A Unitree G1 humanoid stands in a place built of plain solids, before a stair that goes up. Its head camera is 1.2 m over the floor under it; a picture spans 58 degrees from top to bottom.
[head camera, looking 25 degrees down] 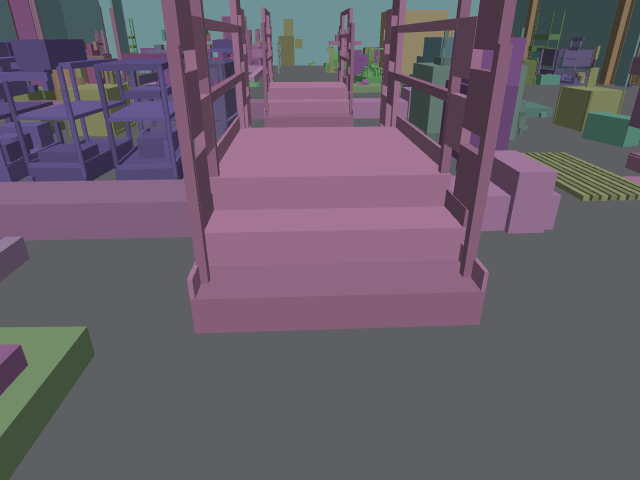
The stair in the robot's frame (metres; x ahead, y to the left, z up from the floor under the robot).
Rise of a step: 0.18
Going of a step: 0.30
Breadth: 1.30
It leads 3 degrees to the left of straight ahead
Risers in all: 3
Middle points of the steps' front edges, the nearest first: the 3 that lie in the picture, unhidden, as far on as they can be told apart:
1.61 -0.09 0.18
1.91 -0.07 0.36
2.21 -0.06 0.54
